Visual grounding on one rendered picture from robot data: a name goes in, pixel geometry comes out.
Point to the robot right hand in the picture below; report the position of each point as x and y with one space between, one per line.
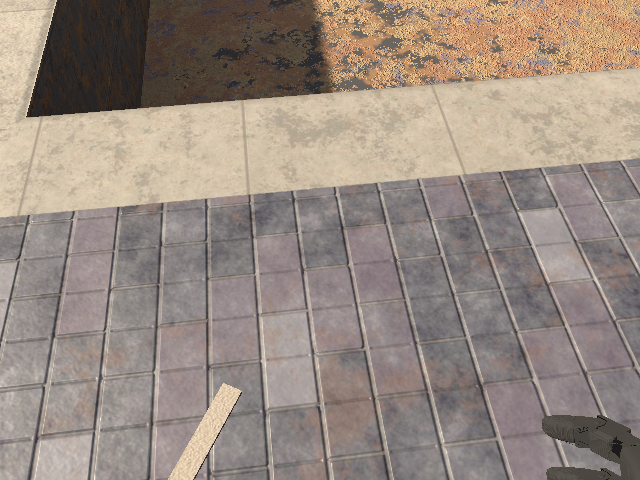
605 437

